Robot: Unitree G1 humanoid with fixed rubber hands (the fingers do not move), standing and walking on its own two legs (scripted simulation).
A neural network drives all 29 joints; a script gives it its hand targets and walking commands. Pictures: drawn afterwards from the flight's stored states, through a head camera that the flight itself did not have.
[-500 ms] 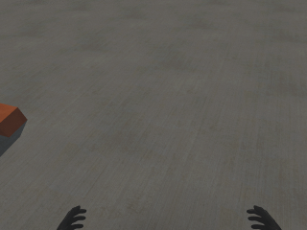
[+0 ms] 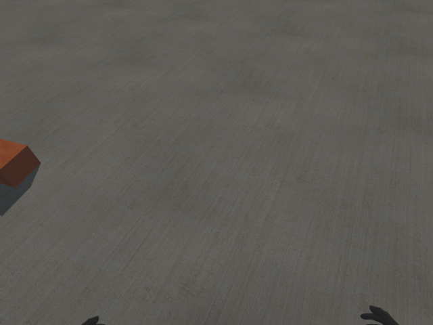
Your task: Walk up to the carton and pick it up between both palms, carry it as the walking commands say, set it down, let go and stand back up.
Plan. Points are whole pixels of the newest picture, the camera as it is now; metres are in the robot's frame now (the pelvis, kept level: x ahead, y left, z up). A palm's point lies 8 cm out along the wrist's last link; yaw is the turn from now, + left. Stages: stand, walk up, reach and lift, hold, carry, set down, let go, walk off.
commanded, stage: stand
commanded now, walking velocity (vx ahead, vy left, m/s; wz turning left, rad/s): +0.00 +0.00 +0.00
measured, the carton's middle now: (4, 161) +1.15 +1.33 -0.68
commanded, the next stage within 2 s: walk up in 1.20 s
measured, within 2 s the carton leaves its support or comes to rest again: neither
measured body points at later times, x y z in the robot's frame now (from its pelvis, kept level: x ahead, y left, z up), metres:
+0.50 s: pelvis +0.00 +0.00 +0.02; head +0.01 +0.00 +0.47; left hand +0.09 +0.31 -0.11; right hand +0.10 -0.31 -0.10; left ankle +0.00 +0.12 -0.73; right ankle +0.00 -0.12 -0.73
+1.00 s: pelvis +0.00 +0.00 +0.02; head +0.02 +0.00 +0.47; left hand +0.09 +0.31 -0.11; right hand +0.10 -0.31 -0.11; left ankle +0.00 +0.12 -0.73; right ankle +0.00 -0.12 -0.73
